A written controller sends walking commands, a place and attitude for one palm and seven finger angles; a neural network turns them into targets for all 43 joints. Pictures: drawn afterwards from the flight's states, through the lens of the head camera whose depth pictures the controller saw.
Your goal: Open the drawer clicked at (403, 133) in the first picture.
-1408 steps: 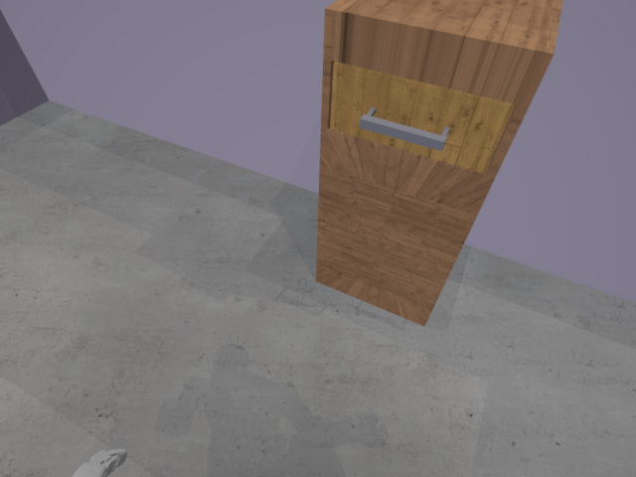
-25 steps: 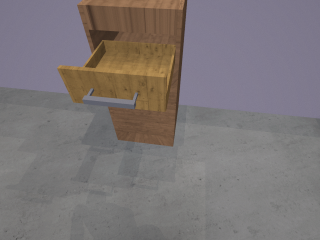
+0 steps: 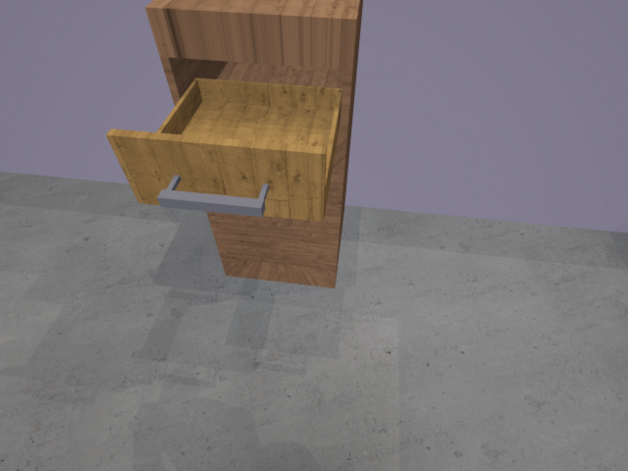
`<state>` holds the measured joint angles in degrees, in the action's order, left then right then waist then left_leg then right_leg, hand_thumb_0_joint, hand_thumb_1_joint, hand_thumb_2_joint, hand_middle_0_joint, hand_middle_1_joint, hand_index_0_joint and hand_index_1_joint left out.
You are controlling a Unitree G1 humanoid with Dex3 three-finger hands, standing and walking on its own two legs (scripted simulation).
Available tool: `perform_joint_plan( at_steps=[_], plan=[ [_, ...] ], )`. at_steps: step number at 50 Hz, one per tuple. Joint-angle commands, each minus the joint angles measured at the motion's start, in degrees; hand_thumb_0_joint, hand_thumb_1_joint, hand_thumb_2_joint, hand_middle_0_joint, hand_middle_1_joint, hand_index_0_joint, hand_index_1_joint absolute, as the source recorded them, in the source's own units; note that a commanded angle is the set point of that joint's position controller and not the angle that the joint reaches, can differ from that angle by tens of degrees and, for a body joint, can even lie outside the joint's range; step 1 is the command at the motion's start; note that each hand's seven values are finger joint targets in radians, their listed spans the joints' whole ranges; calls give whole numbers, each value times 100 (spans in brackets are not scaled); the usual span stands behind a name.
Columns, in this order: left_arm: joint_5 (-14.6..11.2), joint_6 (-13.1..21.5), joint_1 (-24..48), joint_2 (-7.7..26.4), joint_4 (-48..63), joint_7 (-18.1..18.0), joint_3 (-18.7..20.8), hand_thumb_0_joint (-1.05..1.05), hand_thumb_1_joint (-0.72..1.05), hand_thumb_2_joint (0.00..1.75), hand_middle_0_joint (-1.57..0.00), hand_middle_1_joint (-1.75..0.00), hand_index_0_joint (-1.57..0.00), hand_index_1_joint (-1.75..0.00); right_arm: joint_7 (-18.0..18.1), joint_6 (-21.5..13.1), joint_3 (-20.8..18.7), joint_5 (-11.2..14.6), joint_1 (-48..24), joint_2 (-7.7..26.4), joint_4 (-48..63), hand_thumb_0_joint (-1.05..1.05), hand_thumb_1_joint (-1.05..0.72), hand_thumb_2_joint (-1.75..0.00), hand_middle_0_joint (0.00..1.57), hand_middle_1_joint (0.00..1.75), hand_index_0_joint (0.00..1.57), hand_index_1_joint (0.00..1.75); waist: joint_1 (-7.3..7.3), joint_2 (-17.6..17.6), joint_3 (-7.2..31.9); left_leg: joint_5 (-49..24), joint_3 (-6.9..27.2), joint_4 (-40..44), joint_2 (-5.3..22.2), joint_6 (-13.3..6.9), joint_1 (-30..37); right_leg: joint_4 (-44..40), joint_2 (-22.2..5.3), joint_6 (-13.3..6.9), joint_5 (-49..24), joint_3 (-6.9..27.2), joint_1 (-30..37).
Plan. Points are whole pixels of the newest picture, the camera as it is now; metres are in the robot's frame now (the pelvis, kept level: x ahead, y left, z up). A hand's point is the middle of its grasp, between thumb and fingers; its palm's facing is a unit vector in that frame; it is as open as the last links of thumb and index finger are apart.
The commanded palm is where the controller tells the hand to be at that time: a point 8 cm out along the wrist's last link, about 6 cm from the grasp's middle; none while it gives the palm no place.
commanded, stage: look to check the result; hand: left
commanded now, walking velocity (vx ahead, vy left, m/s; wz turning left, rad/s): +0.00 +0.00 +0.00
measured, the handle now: (215, 194) +0.56 +0.21 +0.00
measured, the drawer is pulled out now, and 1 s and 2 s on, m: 0.30 0.30 0.30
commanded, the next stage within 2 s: stand and wait in 0.46 s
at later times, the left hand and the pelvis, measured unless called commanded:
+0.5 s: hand out of the picture +0.03 +0.18 -0.17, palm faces +0.03 -0.97 -0.22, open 7.4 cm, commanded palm none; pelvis +0.01 -0.01 +0.00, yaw +0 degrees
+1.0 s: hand out of the picture +0.07 +0.19 -0.17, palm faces +0.02 -0.97 -0.26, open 7.4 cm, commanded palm none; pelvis +0.03 -0.01 +0.00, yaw +1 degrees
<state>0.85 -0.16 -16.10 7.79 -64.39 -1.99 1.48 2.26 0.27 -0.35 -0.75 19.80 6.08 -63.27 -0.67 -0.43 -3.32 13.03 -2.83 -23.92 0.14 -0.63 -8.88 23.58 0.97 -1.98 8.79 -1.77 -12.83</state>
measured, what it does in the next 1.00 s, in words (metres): stands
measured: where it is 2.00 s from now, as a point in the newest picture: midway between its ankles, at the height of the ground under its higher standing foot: outside the picture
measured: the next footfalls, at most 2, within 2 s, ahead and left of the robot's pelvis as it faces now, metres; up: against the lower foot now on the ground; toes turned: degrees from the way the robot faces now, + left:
none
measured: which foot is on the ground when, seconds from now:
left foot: down 0.00-1.00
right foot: down 0.00-1.00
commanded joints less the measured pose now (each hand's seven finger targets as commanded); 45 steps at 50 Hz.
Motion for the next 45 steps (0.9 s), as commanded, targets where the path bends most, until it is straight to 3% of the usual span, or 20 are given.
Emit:
perform_joint_plan(
  at_steps=[1, 12, 26, 30, 45],
  plan=[
    [-3, 71, -340, 574, 115, -18, 82, 0, 90, 90, -20, -30, -20, -30, 35, -67, -121, 3, 493, 514, 97, 0, -90, -90, 20, 30, 20, 30, 15, -51, -215, 93, 547, 648, 539, -158, -310, -549, -555, -99, 316, 595, -16],
    [1, 100, -248, 677, 92, -22, 92, 0, 90, 90, -20, -30, -20, -30, 39, -77, -142, 15, 288, 678, 90, 0, -90, -90, 20, 30, 20, 30, 15, -39, -271, -65, 538, 689, 574, -141, -141, -583, -563, -101, 173, 599, -21],
    [-9, 127, 47, 909, 137, 5, 125, 0, 90, 90, -20, -30, -20, -30, 25, -81, -154, -7, 30, 893, 74, 0, -90, -90, 20, 30, 20, 30, 4, -46, -127, -243, 508, 681, 564, -108, -41, -673, -621, -114, 16, 634, 215],
    [-13, 147, 129, 992, 151, 6, 145, 0, 90, 90, -20, -30, -20, -30, 26, -94, -158, -3, -26, 955, 76, 0, -90, -90, 20, 30, 20, 30, 0, 25, 58, -511, 509, 659, 593, -103, 72, -619, -640, -122, -376, 619, 374],
    [-18, 176, 402, 1259, 185, 27, 173, 0, 90, 90, -20, -30, -20, -30, 8, -87, -172, -9, -322, 1218, 92, 0, -90, -90, 20, 30, 20, 30, -3, -33, 111, -583, 512, 712, 604, -69, 157, -746, -681, -117, -526, 651, 509]
  ],
)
